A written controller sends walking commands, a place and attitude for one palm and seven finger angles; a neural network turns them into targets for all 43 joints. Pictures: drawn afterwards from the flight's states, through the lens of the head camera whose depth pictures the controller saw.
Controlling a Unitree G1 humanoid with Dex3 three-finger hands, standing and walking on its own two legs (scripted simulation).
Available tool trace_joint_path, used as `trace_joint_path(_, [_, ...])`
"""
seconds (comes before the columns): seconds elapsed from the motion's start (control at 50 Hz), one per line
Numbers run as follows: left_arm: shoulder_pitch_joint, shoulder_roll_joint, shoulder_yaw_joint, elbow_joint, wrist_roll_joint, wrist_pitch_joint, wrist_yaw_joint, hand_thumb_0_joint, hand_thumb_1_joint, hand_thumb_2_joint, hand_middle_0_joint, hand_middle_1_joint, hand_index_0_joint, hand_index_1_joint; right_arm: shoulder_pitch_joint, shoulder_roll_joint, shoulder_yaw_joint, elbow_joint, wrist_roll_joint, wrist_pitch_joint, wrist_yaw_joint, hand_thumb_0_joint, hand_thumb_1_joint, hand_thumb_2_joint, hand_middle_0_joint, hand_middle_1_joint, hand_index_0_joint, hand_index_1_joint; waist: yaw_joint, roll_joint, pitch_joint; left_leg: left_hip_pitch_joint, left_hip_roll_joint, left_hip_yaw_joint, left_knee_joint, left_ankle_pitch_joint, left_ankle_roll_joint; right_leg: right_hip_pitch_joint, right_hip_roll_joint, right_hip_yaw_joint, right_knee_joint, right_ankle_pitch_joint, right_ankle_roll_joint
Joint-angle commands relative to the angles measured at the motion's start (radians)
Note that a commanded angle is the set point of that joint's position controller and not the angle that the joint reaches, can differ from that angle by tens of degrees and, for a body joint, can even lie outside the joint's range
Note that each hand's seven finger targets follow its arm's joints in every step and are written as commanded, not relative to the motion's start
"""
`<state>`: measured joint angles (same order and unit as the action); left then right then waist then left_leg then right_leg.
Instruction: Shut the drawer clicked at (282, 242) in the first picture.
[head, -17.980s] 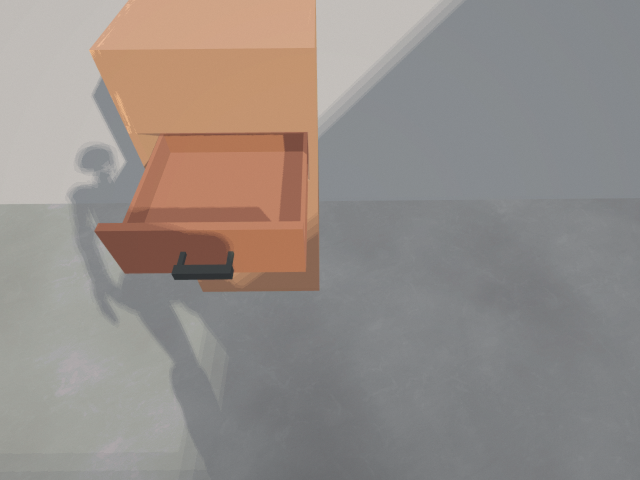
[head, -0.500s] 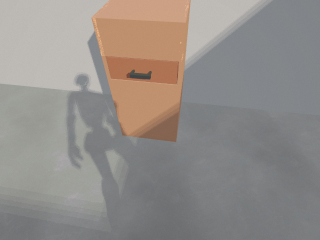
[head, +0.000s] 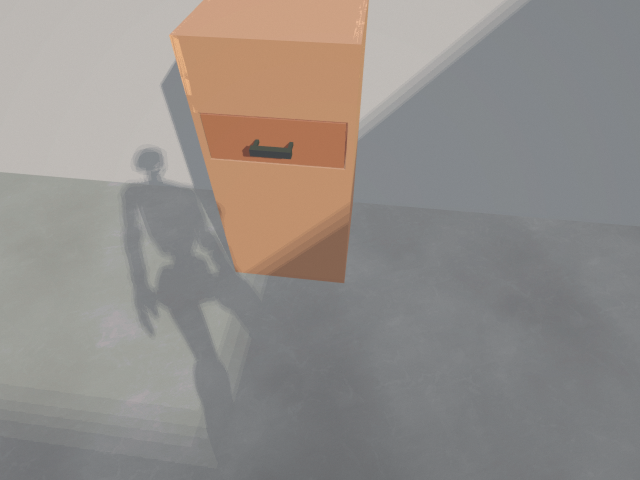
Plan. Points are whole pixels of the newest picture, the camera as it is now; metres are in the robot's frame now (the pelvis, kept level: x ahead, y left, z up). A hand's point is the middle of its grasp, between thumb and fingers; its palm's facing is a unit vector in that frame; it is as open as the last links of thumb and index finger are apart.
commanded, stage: look to check the result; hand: left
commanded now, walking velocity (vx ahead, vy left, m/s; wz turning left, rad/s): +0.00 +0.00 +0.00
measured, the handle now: (272, 148) +0.93 +0.18 -0.14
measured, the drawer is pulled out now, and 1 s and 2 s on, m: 0.00 0.00 0.00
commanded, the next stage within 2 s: stand and wait in 0.54 s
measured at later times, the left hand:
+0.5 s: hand out of the picture +0.05 +0.20 -0.16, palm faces +0.03 -0.96 -0.27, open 7.3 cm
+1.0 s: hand out of the picture +0.10 +0.22 -0.15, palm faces +0.01 -0.95 -0.32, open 7.3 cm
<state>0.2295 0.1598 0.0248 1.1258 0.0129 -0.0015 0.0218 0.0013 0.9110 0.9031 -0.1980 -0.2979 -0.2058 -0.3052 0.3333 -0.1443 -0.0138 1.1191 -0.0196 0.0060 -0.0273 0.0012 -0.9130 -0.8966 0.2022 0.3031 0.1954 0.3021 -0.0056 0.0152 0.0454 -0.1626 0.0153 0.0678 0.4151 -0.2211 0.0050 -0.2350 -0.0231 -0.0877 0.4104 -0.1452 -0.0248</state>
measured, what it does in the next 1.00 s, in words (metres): stands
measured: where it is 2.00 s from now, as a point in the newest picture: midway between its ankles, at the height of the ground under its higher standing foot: outside the picture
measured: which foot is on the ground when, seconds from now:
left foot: down 0.00-1.00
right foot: down 0.00-1.00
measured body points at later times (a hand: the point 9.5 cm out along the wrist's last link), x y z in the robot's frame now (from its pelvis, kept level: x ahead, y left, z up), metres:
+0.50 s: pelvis +0.02 -0.01 +0.00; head +0.04 -0.02 +0.45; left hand +0.05 +0.25 -0.14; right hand +0.04 -0.25 -0.16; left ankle +0.00 +0.12 -0.74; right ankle +0.05 -0.10 -0.74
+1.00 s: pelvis +0.03 -0.01 +0.01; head +0.05 -0.02 +0.45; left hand +0.10 +0.27 -0.13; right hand +0.08 -0.28 -0.15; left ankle +0.00 +0.12 -0.74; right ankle +0.05 -0.10 -0.74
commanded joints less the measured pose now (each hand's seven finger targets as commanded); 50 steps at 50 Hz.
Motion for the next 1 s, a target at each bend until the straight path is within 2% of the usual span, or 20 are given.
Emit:
trace_joint_path(0.0, [0.036,0.141,0.029,-0.029,0.002,-0.011,0.012,0.000,0.900,0.900,-0.200,-0.300,-0.200,-0.300,0.053,-0.107,-0.026,-0.023,0.000,-0.009,-0.006,0.000,-0.900,-0.900,0.200,0.300,0.200,0.300,0.004,0.010,0.056,-0.088,0.089,-0.096,-0.115,-0.042,0.032,0.013,-0.086,0.102,-0.102,-0.114,-0.024])
trace_joint_path(0.1, [0.021,0.158,0.032,-0.029,0.002,-0.017,0.011,0.000,0.900,0.900,-0.200,-0.300,-0.200,-0.300,0.037,-0.129,-0.031,-0.026,0.001,-0.012,-0.005,0.000,-0.900,-0.900,0.200,0.300,0.200,0.300,0.000,-0.021,0.013,-0.048,0.089,-0.092,-0.100,0.004,0.032,0.030,-0.091,0.107,-0.105,-0.085,-0.025])
trace_joint_path(0.2, [0.003,0.174,0.033,-0.028,0.002,-0.023,0.010,0.000,0.900,0.900,-0.200,-0.300,-0.200,-0.300,0.005,-0.149,-0.032,-0.025,0.002,-0.014,-0.005,0.000,-0.900,-0.900,0.200,0.300,0.200,0.300,-0.002,-0.016,0.000,-0.020,0.095,-0.089,-0.095,0.059,0.029,0.045,-0.097,0.106,-0.106,-0.020,-0.026])
trace_joint_path(0.36, [-0.033,0.205,0.032,-0.024,0.001,-0.024,0.007,0.000,0.900,0.900,-0.200,-0.300,-0.200,-0.300,-0.046,-0.180,-0.029,-0.023,-0.001,-0.013,-0.003,0.000,-0.900,-0.900,0.200,0.300,0.200,0.300,-0.002,0.003,0.007,-0.004,0.099,-0.092,-0.112,0.064,0.024,0.053,-0.102,0.110,-0.120,-0.012,-0.024])
trace_joint_path(0.42, [-0.045,0.218,0.033,-0.025,0.001,-0.027,0.006,0.000,0.900,0.900,-0.200,-0.300,-0.200,-0.300,-0.063,-0.198,-0.030,-0.025,0.000,-0.014,-0.001,0.000,-0.900,-0.900,0.200,0.300,0.200,0.300,-0.003,-0.012,-0.016,0.012,0.104,-0.094,-0.113,0.080,0.024,0.068,-0.104,0.112,-0.121,0.015,-0.024])
trace_joint_path(0.5, [-0.065,0.235,0.035,-0.029,0.001,-0.027,0.005,0.000,0.900,0.900,-0.200,-0.300,-0.200,-0.300,-0.086,-0.219,-0.031,-0.029,0.001,-0.014,0.000,0.000,-0.900,-0.900,0.200,0.300,0.200,0.300,-0.001,-0.005,-0.013,0.012,0.105,-0.094,-0.119,0.082,0.021,0.076,-0.104,0.113,-0.127,0.019,-0.022])
trace_joint_path(0.56, [-0.081,0.247,0.036,-0.029,0.000,-0.029,0.004,0.000,0.900,0.900,-0.200,-0.300,-0.200,-0.300,-0.097,-0.230,-0.030,-0.029,0.000,-0.016,0.001,0.000,-0.900,-0.900,0.200,0.300,0.200,0.300,-0.002,-0.025,-0.024,0.019,0.106,-0.098,-0.127,0.090,0.020,0.090,-0.108,0.111,-0.131,0.030,-0.022])
trace_joint_path(0.62, [-0.092,0.258,0.036,-0.032,0.000,-0.031,0.004,0.000,0.900,0.900,-0.200,-0.300,-0.200,-0.300,-0.112,-0.242,-0.030,-0.030,0.000,-0.016,0.002,0.000,-0.900,-0.900,0.200,0.300,0.200,0.300,-0.001,-0.005,-0.032,0.025,0.108,-0.097,-0.127,0.108,0.018,0.103,-0.111,0.112,-0.130,0.062,-0.022])
trace_joint_path(0.72, [-0.110,0.274,0.036,-0.034,0.000,-0.031,0.002,0.000,0.900,0.900,-0.200,-0.300,-0.200,-0.300,-0.130,-0.259,-0.030,-0.030,-0.001,-0.015,0.004,0.000,-0.900,-0.900,0.200,0.300,0.200,0.300,-0.001,-0.009,-0.028,0.033,0.110,-0.097,-0.134,0.117,0.015,0.108,-0.113,0.108,-0.134,0.079,-0.020])
trace_joint_path(0.82, [-0.124,0.292,0.038,-0.039,-0.001,-0.035,0.003,0.000,0.900,0.900,-0.200,-0.300,-0.200,-0.300,-0.141,-0.277,-0.030,-0.031,0.000,-0.019,0.004,0.000,-0.900,-0.900,0.200,0.300,0.200,0.300,-0.001,-0.015,-0.067,0.054,0.115,-0.098,-0.136,0.162,0.014,0.142,-0.117,0.105,-0.125,0.147,-0.020])
trace_joint_path(0.98, [-0.145,0.307,0.035,-0.040,-0.002,-0.034,0.000,0.000,0.900,0.900,-0.200,-0.300,-0.200,-0.300,-0.163,-0.300,-0.028,-0.034,0.000,-0.017,0.005,0.000,-0.900,-0.900,0.200,0.300,0.200,0.300,-0.003,-0.014,-0.044,0.055,0.117,-0.101,-0.151,0.138,0.012,0.130,-0.115,0.109,-0.143,0.108,-0.020])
